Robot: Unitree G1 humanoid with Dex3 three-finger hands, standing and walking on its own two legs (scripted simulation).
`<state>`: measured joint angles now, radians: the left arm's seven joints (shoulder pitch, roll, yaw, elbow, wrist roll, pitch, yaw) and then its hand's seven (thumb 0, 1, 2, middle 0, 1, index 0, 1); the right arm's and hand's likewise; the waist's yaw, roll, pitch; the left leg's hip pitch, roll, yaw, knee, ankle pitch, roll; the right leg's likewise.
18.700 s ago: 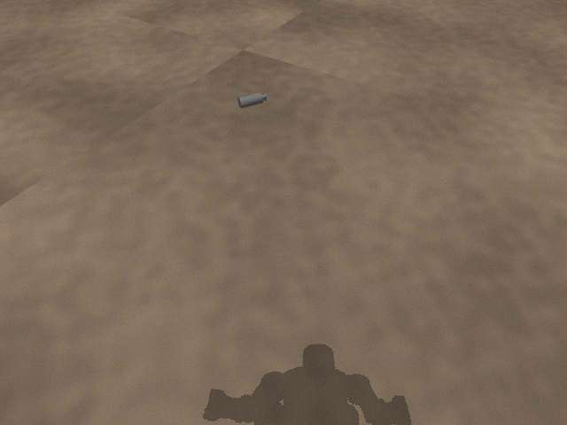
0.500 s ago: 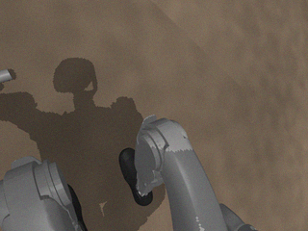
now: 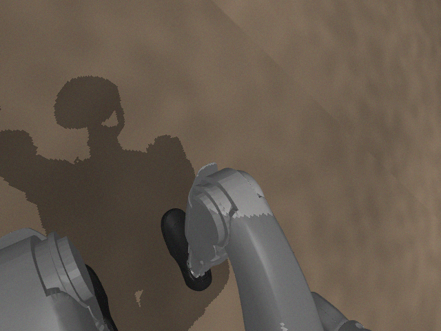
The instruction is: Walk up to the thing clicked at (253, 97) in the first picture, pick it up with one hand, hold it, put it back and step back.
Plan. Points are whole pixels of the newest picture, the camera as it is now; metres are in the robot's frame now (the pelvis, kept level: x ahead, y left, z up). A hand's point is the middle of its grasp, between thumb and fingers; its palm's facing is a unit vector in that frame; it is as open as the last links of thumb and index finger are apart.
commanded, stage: close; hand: left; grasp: from above
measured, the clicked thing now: out of the picture +0.48 +0.31 -0.28
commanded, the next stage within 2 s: settle in 1.62 s
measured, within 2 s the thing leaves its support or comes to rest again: neither
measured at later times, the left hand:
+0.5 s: hand out of the picture +0.46 +0.31 -0.26, palm faces -0.44 -0.18 -0.88, open 13.0 cm
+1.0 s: hand out of the picture +0.46 +0.31 -0.27, palm faces -0.45 -0.18 -0.87, open 10.9 cm
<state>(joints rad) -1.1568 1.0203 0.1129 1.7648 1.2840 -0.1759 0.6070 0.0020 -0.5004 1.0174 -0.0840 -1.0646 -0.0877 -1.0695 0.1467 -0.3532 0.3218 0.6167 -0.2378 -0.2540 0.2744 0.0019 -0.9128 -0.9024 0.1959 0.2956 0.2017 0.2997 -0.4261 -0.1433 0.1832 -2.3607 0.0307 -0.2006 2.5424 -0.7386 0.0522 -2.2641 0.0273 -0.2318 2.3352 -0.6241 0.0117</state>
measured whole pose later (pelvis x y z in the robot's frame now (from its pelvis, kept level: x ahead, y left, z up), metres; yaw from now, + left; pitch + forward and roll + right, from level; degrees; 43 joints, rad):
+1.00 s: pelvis +0.00 +0.00 +0.00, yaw -1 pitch +30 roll -16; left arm -1.15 1.03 0.08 1.75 1.24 -0.16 0.59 0.00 -0.07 0.77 -0.35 -0.93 -0.39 -0.89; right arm 0.14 -0.36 0.33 0.60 -0.23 -0.27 0.28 0.00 -0.91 -0.90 0.20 0.30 0.20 0.30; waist -0.42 -0.15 0.20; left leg -2.35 0.03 -0.21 2.53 -0.74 0.05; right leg -2.25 0.03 -0.24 2.32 -0.62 0.01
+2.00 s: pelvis +0.00 +0.00 +0.01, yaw +0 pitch +31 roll -16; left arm -1.11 0.99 0.12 1.66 1.24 -0.15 0.55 0.01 0.13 0.49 -0.65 -0.73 -0.69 -0.63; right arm 0.16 -0.35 0.30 0.61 -0.22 -0.24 0.27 0.00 -0.92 -0.90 0.20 0.30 0.20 0.30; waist -0.40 -0.13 0.16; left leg -2.36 0.03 -0.21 2.52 -0.74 0.05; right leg -2.26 0.03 -0.24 2.31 -0.63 0.01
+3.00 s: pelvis +0.00 -0.01 +0.06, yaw +8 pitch +37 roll -8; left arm -0.94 0.70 0.05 1.28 1.14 -0.09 0.23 0.01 0.10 0.50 -0.68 -0.71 -0.71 -0.61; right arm 0.23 -0.28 0.07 0.69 -0.07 -0.03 0.15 0.00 -0.91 -0.90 0.20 0.30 0.20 0.30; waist -0.26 0.03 -0.09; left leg -2.26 0.01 -0.07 2.30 -0.69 0.05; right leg -2.22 0.00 -0.11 2.20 -0.63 0.00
